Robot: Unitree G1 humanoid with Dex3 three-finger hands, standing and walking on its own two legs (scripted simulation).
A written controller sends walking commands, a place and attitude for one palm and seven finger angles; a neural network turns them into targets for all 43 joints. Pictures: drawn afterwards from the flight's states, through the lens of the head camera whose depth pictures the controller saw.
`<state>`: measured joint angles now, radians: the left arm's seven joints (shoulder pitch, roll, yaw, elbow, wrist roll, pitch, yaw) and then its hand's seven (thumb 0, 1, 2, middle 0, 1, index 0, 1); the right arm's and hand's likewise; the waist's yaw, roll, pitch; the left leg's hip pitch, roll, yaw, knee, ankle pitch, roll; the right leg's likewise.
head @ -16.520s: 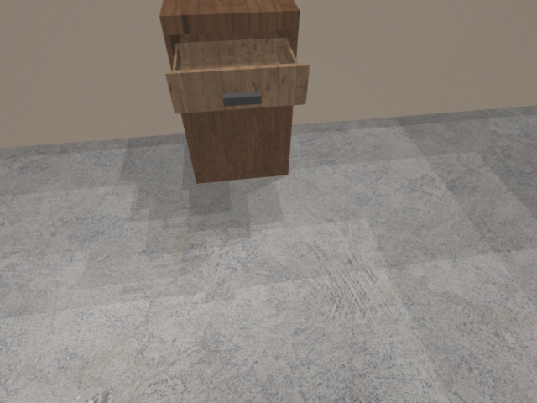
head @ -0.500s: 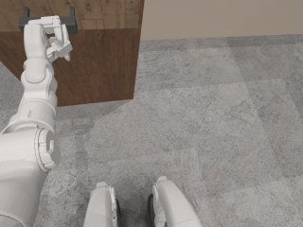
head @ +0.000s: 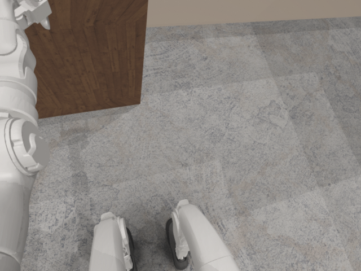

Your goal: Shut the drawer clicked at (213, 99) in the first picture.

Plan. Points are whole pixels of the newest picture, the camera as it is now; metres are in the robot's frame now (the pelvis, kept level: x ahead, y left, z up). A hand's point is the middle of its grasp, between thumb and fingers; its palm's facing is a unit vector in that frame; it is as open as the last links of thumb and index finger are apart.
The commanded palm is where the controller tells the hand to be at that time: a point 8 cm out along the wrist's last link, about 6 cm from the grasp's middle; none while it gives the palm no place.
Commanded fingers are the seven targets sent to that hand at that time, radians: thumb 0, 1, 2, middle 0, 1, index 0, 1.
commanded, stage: push the drawer shut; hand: left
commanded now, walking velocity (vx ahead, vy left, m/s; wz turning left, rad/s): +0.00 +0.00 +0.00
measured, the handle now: out of the picture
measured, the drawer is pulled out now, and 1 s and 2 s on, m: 0.00 0.00 0.00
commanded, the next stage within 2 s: pull the fist back off the drawer in 0.20 s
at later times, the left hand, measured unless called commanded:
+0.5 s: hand (37, 1) +0.62 +0.16 +0.08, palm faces +0.10 -0.99 -0.06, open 2.9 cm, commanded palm +0.62 +0.15 +0.07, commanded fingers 0.00 0.90 0.90 -1.40 -1.60 -1.40 -1.60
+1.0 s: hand (39, 18) +0.59 +0.16 +0.06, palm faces +0.11 -0.99 -0.04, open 3.2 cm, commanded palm +0.57 +0.17 +0.07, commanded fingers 0.00 0.90 0.90 -1.40 -1.60 -1.40 -1.60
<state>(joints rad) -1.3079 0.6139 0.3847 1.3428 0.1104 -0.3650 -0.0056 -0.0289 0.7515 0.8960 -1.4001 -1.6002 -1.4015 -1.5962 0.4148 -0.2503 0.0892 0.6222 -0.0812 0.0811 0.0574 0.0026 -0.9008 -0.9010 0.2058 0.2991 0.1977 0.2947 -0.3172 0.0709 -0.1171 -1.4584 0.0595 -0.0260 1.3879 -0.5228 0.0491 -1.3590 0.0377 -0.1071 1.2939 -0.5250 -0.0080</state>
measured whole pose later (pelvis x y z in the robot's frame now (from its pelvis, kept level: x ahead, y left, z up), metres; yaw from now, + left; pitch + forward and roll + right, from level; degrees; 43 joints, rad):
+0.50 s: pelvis -0.02 -0.01 -0.01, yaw +0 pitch +35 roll -9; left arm -1.45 0.72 0.32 1.37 0.15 -0.26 -0.01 -0.04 0.63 0.93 -1.40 -1.60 -1.40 -1.60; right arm 0.41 -0.24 0.12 0.62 -0.09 0.04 0.04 0.00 -0.90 -0.90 0.21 0.30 0.20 0.29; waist -0.36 0.06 -0.10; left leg -1.56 0.06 -0.07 1.43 -0.48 0.04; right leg -1.45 0.04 -0.14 1.32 -0.49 -0.02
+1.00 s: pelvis +0.02 +0.00 +0.02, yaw +0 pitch +32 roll -6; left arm -1.08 0.50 0.39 1.15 0.03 -0.34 -0.01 0.01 0.89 0.90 -1.40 -1.60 -1.40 -1.60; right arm 0.41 -0.24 0.07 0.61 -0.06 0.06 0.08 0.00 -0.90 -0.90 0.21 0.30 0.20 0.29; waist -0.25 0.07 -0.13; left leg -1.35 0.06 0.00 1.31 -0.53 0.05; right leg -1.26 0.05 -0.08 1.22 -0.53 -0.01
